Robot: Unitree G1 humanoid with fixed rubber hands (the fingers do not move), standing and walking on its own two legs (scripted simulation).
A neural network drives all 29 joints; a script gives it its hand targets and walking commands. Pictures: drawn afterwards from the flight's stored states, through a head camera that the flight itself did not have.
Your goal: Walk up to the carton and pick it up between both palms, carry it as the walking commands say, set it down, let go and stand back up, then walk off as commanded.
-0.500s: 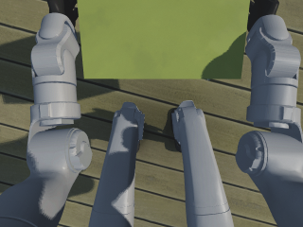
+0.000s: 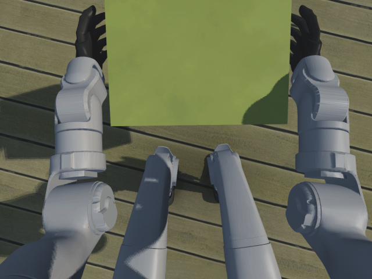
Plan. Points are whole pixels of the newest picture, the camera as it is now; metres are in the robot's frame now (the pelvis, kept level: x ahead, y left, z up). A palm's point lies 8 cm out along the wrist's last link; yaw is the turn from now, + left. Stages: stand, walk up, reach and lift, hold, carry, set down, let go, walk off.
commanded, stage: reach and lift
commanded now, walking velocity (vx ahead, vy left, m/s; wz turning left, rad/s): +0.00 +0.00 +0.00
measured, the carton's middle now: (196, 58) +0.50 -0.01 -0.12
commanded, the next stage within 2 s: none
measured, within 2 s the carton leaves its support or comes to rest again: neither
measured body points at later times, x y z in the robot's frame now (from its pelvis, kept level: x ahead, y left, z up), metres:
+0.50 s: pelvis +0.11 +0.00 +0.09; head +0.20 +0.00 +0.53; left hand +0.49 +0.19 +0.07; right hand +0.48 -0.19 +0.06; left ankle +0.14 +0.11 -0.56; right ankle +0.14 -0.10 -0.56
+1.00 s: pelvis +0.14 +0.01 +0.15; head +0.20 +0.00 +0.60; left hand +0.46 +0.18 +0.12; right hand +0.46 -0.20 +0.12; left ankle +0.14 +0.11 -0.56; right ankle +0.15 -0.10 -0.56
